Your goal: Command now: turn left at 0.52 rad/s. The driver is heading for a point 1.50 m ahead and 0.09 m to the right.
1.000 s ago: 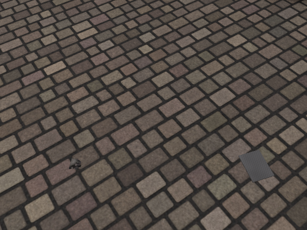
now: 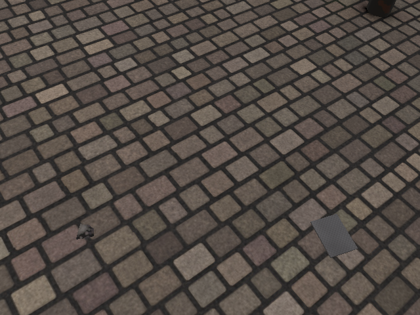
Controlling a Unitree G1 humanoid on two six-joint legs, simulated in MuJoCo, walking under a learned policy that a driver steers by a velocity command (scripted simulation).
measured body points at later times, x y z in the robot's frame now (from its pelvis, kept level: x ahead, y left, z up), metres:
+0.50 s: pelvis +0.02 -0.01 +0.00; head +0.04 -0.02 +0.45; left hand +0.10 +0.28 -0.11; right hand +0.22 -0.24 -0.10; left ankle +0.01 +0.08 -0.73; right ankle +0.04 -0.16 -0.73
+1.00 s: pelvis +0.02 -0.08 -0.01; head +0.06 -0.11 +0.44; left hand +0.24 +0.16 -0.08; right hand +0.10 -0.39 -0.11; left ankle +0.00 +0.07 -0.70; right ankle +0.01 -0.17 -0.73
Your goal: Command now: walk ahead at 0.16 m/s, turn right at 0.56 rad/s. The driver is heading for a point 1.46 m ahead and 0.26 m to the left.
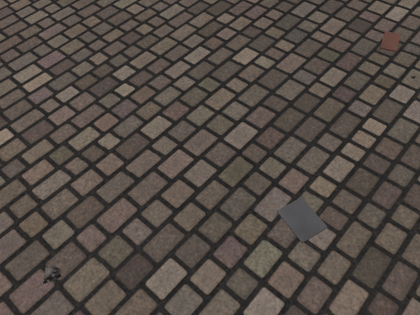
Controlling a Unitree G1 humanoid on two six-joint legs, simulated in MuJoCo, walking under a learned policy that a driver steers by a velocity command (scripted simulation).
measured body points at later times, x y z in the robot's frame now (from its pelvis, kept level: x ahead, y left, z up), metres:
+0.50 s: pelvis +0.18 +0.02 +0.00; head +0.21 +0.02 +0.45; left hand +0.17 +0.32 -0.11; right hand +0.41 -0.19 -0.09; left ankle +0.30 +0.16 -0.71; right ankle +0.01 -0.10 -0.73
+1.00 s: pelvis +0.47 +0.07 +0.00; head +0.50 +0.08 +0.45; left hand +0.60 +0.38 -0.07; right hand +0.62 -0.19 -0.11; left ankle +0.30 +0.15 -0.73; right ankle +0.64 +0.01 -0.73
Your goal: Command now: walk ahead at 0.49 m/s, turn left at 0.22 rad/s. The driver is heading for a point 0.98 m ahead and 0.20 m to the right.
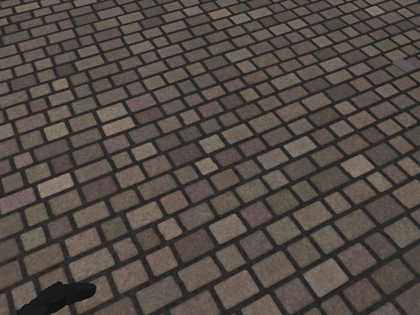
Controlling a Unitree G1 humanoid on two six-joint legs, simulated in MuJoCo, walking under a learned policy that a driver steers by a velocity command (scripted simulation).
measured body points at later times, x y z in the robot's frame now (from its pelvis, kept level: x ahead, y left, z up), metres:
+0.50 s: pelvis +0.26 +0.00 +0.00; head +0.28 +0.00 +0.45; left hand +0.31 +0.29 -0.12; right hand +0.47 -0.27 -0.04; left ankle +0.37 +0.10 -0.73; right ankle +0.13 -0.12 -0.71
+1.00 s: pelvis +0.49 -0.11 -0.01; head +0.53 -0.13 +0.44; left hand +0.82 -0.02 -0.07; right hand +0.35 -0.37 -0.14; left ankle +0.38 +0.10 -0.70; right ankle +0.55 -0.24 -0.73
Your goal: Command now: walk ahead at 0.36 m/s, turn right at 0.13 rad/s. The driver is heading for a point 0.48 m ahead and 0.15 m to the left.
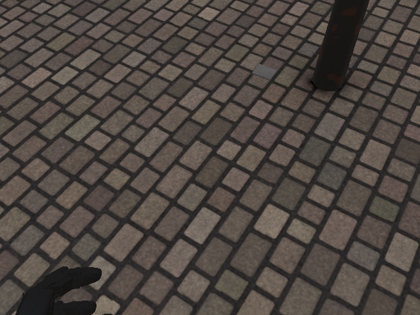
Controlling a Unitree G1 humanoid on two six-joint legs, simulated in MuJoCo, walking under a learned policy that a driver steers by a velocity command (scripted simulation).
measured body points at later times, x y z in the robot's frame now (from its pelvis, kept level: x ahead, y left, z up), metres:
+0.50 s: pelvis +0.14 +0.02 +0.01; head +0.18 +0.04 +0.46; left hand +0.22 +0.32 -0.10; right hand +0.35 -0.22 -0.08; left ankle +0.17 +0.13 -0.72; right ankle +0.12 -0.09 -0.71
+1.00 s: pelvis +0.18 +0.00 +0.02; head +0.21 +0.00 +0.47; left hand +0.16 +0.32 -0.08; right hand +0.47 -0.16 -0.07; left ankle +0.15 +0.12 -0.69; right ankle +0.24 -0.10 -0.72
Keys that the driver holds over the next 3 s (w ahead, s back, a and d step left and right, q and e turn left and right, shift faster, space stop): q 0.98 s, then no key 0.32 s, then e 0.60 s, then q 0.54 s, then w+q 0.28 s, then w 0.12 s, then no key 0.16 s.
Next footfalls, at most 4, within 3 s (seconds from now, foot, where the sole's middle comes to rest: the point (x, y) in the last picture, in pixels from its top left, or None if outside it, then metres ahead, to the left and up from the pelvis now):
0.50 left None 0.20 0.14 -0.75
0.94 right None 0.28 -0.08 -0.75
1.30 left None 0.11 0.13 -0.75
1.76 right None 0.25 -0.08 -0.75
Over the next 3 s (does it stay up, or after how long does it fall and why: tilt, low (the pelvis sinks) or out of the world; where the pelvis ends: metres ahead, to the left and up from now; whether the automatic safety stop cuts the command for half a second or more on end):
stays up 0.31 0.05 0.03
